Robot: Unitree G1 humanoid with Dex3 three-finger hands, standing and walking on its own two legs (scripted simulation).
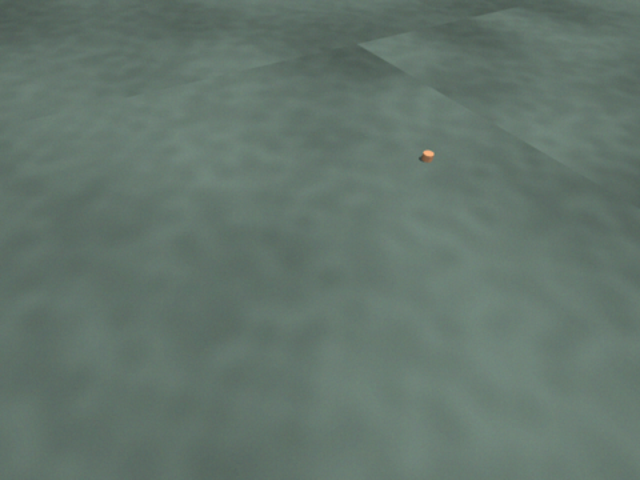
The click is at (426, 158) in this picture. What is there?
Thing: low tin
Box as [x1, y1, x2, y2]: [422, 150, 433, 162]
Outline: 426,150 423,152 422,160 428,162 431,161 433,153 431,151
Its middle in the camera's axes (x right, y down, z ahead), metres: +0.62 -0.47 +2.13
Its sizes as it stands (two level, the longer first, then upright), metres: 0.058 0.058 0.040
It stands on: the floor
